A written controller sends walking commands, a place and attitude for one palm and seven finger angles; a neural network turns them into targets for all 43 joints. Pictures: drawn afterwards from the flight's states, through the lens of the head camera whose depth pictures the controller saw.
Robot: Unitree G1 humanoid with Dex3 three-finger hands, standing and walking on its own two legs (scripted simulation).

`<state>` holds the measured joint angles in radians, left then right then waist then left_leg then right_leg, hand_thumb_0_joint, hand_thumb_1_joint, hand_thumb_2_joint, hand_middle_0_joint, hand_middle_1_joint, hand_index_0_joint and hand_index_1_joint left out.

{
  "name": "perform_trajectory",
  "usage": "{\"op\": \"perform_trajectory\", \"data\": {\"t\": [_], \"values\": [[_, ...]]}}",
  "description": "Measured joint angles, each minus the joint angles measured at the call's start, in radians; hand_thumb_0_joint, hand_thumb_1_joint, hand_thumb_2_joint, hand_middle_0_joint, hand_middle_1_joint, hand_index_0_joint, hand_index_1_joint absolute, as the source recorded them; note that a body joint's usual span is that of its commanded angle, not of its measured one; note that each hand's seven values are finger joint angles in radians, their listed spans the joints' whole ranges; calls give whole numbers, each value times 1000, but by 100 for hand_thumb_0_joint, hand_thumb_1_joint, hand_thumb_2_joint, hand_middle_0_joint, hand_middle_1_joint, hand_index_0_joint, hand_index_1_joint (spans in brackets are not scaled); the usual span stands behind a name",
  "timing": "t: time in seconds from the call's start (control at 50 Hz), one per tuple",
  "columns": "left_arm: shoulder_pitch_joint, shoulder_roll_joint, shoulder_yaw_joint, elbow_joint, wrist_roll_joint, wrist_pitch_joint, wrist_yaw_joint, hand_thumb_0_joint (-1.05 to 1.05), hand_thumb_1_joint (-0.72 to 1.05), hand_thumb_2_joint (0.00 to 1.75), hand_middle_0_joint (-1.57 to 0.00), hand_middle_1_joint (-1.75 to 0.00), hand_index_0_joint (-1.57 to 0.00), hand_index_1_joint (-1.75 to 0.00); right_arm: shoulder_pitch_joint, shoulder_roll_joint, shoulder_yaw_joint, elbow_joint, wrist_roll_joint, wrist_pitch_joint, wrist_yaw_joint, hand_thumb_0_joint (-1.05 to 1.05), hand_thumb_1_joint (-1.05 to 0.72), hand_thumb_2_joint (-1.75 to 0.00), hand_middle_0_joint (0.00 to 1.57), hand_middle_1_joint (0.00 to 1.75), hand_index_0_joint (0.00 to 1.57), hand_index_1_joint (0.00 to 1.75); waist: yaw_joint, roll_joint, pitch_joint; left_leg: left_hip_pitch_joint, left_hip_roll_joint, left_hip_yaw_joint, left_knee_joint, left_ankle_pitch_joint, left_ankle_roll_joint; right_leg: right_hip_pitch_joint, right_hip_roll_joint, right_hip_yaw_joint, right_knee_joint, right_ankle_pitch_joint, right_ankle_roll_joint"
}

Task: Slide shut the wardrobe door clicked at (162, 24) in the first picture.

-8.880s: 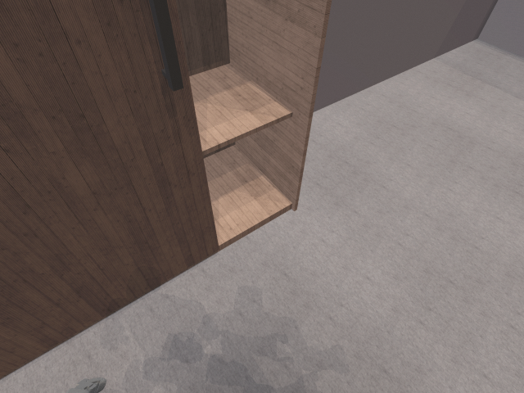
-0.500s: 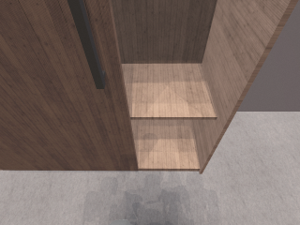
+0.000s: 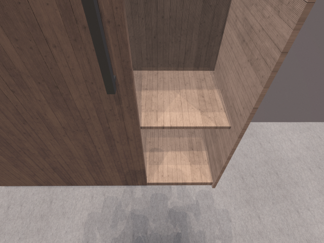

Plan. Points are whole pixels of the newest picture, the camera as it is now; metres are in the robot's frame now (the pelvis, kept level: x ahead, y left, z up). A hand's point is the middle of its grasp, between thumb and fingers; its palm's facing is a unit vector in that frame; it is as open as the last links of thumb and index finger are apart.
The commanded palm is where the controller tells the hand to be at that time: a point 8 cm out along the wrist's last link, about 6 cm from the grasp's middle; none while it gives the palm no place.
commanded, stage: come to a stop and stand still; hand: left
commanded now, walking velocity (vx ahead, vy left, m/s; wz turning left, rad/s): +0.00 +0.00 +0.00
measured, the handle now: (101, 37) +0.51 +0.18 +0.25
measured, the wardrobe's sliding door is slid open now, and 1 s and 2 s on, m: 0.42 0.42 0.42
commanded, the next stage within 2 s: look again from close up in 0.94 s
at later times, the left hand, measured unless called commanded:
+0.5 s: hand out of the picture -0.01 +0.12 -0.17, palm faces +0.05 -0.99 -0.15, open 7.3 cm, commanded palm none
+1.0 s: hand out of the picture +0.02 +0.13 -0.17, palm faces +0.07 -0.98 -0.18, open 7.3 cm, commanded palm none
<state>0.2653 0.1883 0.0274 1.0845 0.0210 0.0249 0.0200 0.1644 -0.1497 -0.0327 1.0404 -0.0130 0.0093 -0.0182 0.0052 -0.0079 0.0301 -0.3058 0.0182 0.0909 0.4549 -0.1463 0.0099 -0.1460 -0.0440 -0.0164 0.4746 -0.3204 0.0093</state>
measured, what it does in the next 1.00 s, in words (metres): shifts its weight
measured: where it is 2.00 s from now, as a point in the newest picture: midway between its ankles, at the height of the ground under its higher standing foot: outside the picture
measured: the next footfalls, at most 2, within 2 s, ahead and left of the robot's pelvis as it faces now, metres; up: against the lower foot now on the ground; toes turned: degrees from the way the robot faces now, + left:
none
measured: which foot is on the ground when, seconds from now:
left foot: down 0.00-1.00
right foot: down 0.00-1.00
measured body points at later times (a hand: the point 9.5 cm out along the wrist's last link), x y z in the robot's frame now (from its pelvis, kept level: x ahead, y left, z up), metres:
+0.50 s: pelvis +0.02 -0.03 +0.00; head +0.03 -0.03 +0.45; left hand -0.01 +0.17 -0.16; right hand -0.04 -0.23 -0.16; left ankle +0.06 +0.12 -0.74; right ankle -0.05 -0.13 -0.74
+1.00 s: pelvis +0.05 -0.03 +0.00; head +0.06 -0.03 +0.45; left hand +0.02 +0.19 -0.16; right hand +0.07 -0.25 -0.16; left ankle +0.06 +0.12 -0.74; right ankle -0.05 -0.13 -0.74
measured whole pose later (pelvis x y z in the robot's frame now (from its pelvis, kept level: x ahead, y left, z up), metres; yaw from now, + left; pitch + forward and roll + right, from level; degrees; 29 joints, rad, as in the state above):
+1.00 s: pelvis +0.05 -0.03 +0.00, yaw +1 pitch -1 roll +1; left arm 0.32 0.13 0.00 1.15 0.01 -0.01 0.04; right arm 0.23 -0.16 0.00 1.14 -0.01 -0.01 -0.04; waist 0.01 -0.02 0.04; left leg -0.20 0.04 0.05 0.43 -0.21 -0.04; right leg 0.00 -0.01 -0.05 0.38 -0.36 -0.02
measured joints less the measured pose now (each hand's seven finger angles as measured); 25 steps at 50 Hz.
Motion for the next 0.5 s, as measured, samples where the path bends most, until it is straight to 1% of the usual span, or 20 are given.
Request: {"op": "perform_trajectory", "data": {"t": [0.06,0.16,0.34,0.5], "values": [[16,-30,-17,22,-2,-13,1,0,91,90,-20,-30,-20,-30,32,-29,-9,28,2,8,0,-1,-93,-90,20,30,20,30,-14,38,-13,21,14,-20,-14,5,-15,22,19,-15,-10,-1,-5],[32,-53,-30,42,-8,-21,3,0,91,90,-20,-30,-20,-30,95,-38,6,82,-1,10,3,-1,-92,-90,20,30,20,30,-23,33,-25,52,28,-32,-41,21,-29,55,36,-24,-35,3,-19],[35,-74,-30,59,-15,-23,6,1,91,90,-20,-30,-21,-30,181,2,25,142,-3,11,-6,0,-91,-90,19,30,20,30,-29,9,-2,61,43,-45,-44,14,-46,74,54,-35,-54,1,-36],[45,-84,-25,65,-17,-29,13,0,91,90,-20,-30,-20,-30,185,43,32,152,0,-1,-12,0,-91,-90,19,30,20,30,-24,7,11,66,43,-48,-36,-6,-49,91,55,-38,-69,-8,-38]]}}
